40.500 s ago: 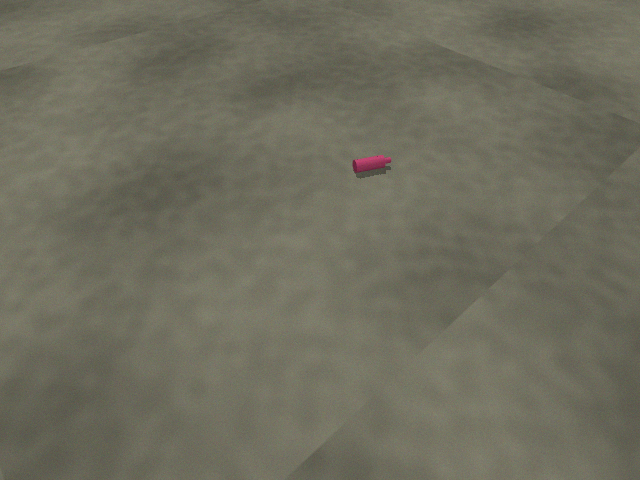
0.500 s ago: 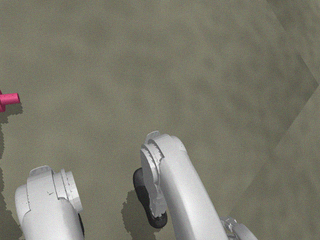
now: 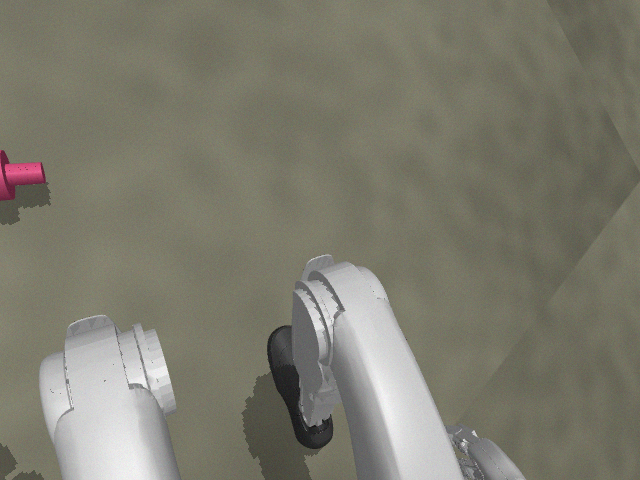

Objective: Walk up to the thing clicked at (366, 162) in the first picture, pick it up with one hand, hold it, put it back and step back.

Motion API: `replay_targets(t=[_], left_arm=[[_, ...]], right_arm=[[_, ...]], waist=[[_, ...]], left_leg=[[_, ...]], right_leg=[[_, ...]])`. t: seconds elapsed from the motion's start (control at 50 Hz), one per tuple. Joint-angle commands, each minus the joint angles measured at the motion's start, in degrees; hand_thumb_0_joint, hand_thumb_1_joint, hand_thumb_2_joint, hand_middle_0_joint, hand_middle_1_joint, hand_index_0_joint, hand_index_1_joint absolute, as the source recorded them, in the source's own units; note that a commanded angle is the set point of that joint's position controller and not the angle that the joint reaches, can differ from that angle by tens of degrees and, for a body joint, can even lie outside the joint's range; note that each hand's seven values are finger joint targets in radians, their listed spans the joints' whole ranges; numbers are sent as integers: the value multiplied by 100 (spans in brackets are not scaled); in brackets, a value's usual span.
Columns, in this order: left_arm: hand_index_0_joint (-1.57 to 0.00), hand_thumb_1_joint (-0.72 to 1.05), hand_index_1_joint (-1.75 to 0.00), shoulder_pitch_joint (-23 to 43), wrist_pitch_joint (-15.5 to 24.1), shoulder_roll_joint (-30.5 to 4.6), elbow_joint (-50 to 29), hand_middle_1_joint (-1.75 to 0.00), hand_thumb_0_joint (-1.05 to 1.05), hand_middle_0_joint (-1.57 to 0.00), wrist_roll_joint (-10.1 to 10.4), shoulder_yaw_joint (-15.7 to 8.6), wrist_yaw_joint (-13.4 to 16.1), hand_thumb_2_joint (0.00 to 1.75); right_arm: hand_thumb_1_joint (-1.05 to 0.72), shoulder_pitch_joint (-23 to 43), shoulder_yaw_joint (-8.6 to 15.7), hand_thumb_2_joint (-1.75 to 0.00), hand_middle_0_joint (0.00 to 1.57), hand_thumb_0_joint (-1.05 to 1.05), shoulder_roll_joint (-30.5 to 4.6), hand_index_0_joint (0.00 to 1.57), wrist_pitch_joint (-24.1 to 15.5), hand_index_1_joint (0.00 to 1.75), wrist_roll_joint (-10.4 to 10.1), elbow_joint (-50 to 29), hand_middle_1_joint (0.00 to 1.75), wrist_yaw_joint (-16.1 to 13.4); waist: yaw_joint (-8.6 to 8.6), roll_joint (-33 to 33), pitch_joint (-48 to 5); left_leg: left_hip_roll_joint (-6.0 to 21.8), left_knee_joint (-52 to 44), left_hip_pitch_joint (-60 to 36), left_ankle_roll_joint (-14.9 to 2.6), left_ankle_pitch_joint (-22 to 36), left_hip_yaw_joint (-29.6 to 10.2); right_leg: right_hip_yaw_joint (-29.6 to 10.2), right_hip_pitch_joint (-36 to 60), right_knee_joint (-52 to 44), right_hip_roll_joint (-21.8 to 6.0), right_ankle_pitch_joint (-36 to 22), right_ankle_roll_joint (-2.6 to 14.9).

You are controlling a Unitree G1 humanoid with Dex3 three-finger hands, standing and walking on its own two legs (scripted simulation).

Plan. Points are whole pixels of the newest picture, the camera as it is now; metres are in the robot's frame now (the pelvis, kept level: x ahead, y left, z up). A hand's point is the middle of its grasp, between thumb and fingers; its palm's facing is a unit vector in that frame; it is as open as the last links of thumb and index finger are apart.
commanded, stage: close in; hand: left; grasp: from above
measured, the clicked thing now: out of the picture +0.51 +0.32 -0.29
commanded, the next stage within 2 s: rest palm in 0.20 s
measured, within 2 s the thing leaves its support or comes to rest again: neither
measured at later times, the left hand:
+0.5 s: hand out of the picture +0.48 +0.33 -0.20, palm faces -0.49 -0.07 -0.87, open 13.5 cm
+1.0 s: hand out of the picture +0.49 +0.33 -0.24, palm faces -0.48 -0.07 -0.88, open 13.6 cm
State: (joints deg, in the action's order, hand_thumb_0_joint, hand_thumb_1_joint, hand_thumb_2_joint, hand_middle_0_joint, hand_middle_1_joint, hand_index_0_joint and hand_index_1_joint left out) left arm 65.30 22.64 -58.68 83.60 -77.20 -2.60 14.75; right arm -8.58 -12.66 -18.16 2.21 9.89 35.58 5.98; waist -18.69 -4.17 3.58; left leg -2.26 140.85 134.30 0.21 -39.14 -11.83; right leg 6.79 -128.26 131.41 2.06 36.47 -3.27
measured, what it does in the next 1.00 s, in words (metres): stands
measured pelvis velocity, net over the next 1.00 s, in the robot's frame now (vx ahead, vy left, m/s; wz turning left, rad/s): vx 0.00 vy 0.00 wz -0.04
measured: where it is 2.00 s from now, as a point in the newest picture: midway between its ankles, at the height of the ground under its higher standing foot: (232, 443)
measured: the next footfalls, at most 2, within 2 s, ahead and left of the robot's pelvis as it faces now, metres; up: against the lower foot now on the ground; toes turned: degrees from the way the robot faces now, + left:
none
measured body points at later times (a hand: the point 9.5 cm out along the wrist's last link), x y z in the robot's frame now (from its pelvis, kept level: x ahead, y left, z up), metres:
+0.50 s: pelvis +0.00 +0.00 +0.00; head +0.26 +0.12 +0.34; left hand +0.50 +0.33 -0.15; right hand +0.03 -0.26 -0.06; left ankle +0.07 +0.12 -0.29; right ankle +0.12 -0.13 -0.29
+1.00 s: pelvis +0.00 +0.00 -0.01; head +0.29 +0.12 +0.31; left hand +0.51 +0.33 -0.19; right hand +0.05 -0.26 -0.06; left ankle +0.07 +0.12 -0.29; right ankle +0.12 -0.13 -0.29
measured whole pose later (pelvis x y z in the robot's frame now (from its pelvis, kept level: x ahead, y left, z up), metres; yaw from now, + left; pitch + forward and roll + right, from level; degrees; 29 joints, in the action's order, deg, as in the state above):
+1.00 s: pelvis +0.00 +0.00 -0.01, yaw -3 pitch +30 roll -15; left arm 64.4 16.9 -63.4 93.6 -78.4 -5.2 25.9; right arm -7.7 -17.5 -19.4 -4.9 11.4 32.6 7.3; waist -23.3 -6.9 8.7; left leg -1.2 144.4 135.1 0.0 -40.8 -13.7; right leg 8.2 -129.3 133.2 3.4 36.3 -3.8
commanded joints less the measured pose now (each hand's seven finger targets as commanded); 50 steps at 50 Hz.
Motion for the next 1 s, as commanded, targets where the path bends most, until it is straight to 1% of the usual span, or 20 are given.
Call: replay_targets(t=[0.0,0.08,0.12,0.18,0.26,0.32,0.34,0.4,0.46,0.5,0.6,0.66,0.7,0.76,0.8,0.86,0.88,0.92,0.96,0.98], left_arm=[[-20,-41,-100,2038,-74,-1490,-1173,-101,0,-19,-117,-334,537,99],[-16,-45,-95,1544,-364,-951,-275,-96,0,-15,-109,-88,685,92],[-15,-46,-95,1514,-473,-904,-143,-96,0,-15,-101,2,674,93],[-18,-43,-94,1715,-533,-1059,-407,-96,0,-17,-28,-23,639,91],[-21,-39,-91,1797,-496,-1206,-391,-92,0,-20,66,-148,623,89],[-16,-45,-93,1808,-403,-1292,-255,-93,0,-16,37,-196,630,93],[-15,-46,-94,1825,-357,-1291,-225,-93,0,-16,34,-160,670,94],[-16,-46,-93,1623,-274,-1243,193,-92,0,-17,-48,-73,794,94],[-15,-47,-94,1761,-184,-1476,121,-93,0,-16,-119,-101,931,95],[-16,-46,-91,1820,-165,-1684,-8,-90,0,-18,-183,-193,1051,95],[-14,-47,-93,1656,-219,-1547,191,-91,0,-15,-193,-164,1295,97],[-14,-48,-91,1676,-314,-1856,164,-89,0,-16,-228,-290,1443,97],[-15,-46,-91,1492,-386,-1631,353,-90,0,-16,-181,-225,1450,95],[-16,-46,-90,1694,-459,-1873,168,-88,0,-17,-168,-291,1493,94],[-14,-47,-91,1417,-549,-1702,453,-90,0,-15,-145,-249,1480,95],[-16,-44,-90,1389,-607,-1715,383,-89,0,-17,-83,-236,1380,93],[-15,-45,-91,1298,-625,-1850,403,-90,0,-16,-46,-339,1353,93],[-16,-44,-90,1339,-606,-1867,220,-89,0,-18,-12,-307,1295,92],[-16,-44,-91,1137,-589,-2001,391,-90,0,-17,-3,-462,1264,92],[-15,-45,-92,1169,-552,-1902,270,-91,0,-16,32,-394,1221,92]], right_arm=[[-91,-1310,601,-90,20,0,-1660,20,71,30,6,-5,30,1],[-91,-1249,591,-90,20,0,-1610,20,38,30,-19,-22,30,46],[-91,-1194,581,-90,20,0,-1607,20,-7,30,-59,-27,30,46],[-91,-1166,563,-90,20,0,-1634,20,-56,30,-84,-99,30,36],[-91,-1275,518,-90,20,0,-1694,20,-126,30,-62,-190,30,33],[-91,-1272,483,-90,20,0,-1769,20,-165,30,-23,-215,30,16],[-91,-1225,430,-90,20,0,-1713,20,-175,30,-23,-220,30,9],[-91,-1198,358,-90,20,0,-1711,20,-221,30,7,-153,30,10],[-91,-1177,280,-90,20,0,-1750,20,-283,30,41,-144,30,-7],[-90,-1214,245,-90,20,0,-1758,20,-306,30,70,-153,30,-12],[-90,-1230,204,-90,20,0,-1812,20,-429,30,113,-60,30,-7],[-91,-1176,180,-90,20,0,-1843,20,-485,30,126,-64,30,-10],[-91,-1172,185,-90,20,0,-1877,20,-546,30,144,-62,30,15],[-91,-1132,174,-90,20,0,-1910,20,-593,30,129,-79,30,21],[-91,-1173,178,-90,20,0,-1922,20,-642,30,154,-113,30,50],[-91,-1124,166,-90,20,0,-1978,20,-689,30,140,-158,30,63],[-91,-1059,160,-90,20,0,-2000,20,-705,30,129,-247,30,63],[-91,-1055,144,-90,20,0,-1977,20,-706,30,128,-262,30,58],[-91,-1089,177,-91,20,0,-2105,20,-694,30,144,-294,30,51],[-91,-1056,155,-91,20,0,-2071,20,-697,30,142,-304,30,59]], waist=[[-125,3664,-4485],[-322,3168,-3692],[-354,2974,-3459],[-316,3003,-3722],[-448,2773,-3728],[-510,2815,-3563],[-479,2833,-3681],[-510,2775,-3356],[-531,2752,-3338],[-485,2867,-3585],[-639,2944,-3430],[-513,3060,-3618],[-628,2941,-3274],[-534,3101,-3521],[-641,2928,-3255],[-664,2916,-3182],[-612,2857,-3269],[-560,2847,-3368],[-605,2825,-3217],[-615,2885,-3213]], left_leg=[[204,-1639,-4203,20,1911,468],[200,-1694,-3561,-34,1644,446],[209,-1685,-3379,-74,1436,426],[221,-1720,-3449,-88,1374,412],[194,-1594,-3292,-99,1344,439],[212,-1598,-3290,-47,1212,343],[226,-1601,-3340,-67,1150,369],[219,-1553,-3109,-77,927,393],[221,-1494,-2961,-112,781,429],[228,-1472,-3146,-114,933,448],[274,-1349,-3359,-92,1270,376],[276,-1263,-3314,-94,1446,431],[288,-1259,-3171,-71,1417,392],[312,-1237,-3287,-69,1458,387],[301,-1172,-3084,-84,1404,405],[302,-1120,-3028,-81,1414,408],[314,-1147,-3043,-89,1402,392],[316,-1168,-3066,-87,1357,390],[327,-1191,-3083,-51,1335,318],[334,-1173,-3104,-48,1399,319]], right_leg=[[538,1527,-974,106,-1448,590],[578,1259,-1002,91,-1394,552],[550,1170,-1047,82,-1291,539],[507,1333,-1052,75,-1309,527],[498,1580,-1104,74,-1278,537],[546,1407,-1090,64,-1108,561],[536,1480,-1077,86,-1100,548],[552,1408,-1061,110,-953,548],[567,1523,-1102,141,-868,530],[559,1660,-1066,144,-1003,514],[634,1514,-936,173,-1233,501],[597,1736,-918,176,-1413,506],[650,1571,-890,183,-1353,516],[665,1689,-891,213,-1412,532],[676,1714,-880,211,-1383,526],[680,1719,-901,221,-1381,527],[672,1877,-930,222,-1369,514],[673,1956,-924,233,-1343,519],[721,1860,-913,218,-1257,541],[729,1871,-890,229,-1299,528]])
